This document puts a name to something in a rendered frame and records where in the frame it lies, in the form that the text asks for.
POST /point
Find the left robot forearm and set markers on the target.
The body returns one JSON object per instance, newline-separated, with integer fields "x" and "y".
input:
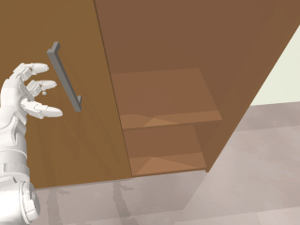
{"x": 13, "y": 147}

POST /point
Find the left robot hand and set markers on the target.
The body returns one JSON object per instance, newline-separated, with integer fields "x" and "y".
{"x": 14, "y": 93}

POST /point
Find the wardrobe door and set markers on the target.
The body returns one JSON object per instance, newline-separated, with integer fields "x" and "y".
{"x": 78, "y": 147}

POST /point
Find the left robot upper arm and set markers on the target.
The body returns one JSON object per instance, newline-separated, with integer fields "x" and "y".
{"x": 19, "y": 204}

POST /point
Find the handle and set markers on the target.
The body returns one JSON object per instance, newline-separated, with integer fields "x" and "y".
{"x": 63, "y": 77}

